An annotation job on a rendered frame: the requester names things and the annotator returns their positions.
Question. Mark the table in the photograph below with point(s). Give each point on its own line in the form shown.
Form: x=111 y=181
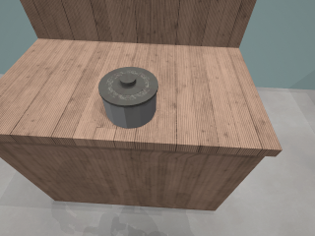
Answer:
x=210 y=128

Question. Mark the pot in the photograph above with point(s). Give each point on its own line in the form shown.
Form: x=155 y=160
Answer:
x=131 y=117

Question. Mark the lid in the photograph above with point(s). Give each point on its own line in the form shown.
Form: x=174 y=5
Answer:
x=112 y=92

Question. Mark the knob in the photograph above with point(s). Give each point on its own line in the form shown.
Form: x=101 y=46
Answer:
x=127 y=79

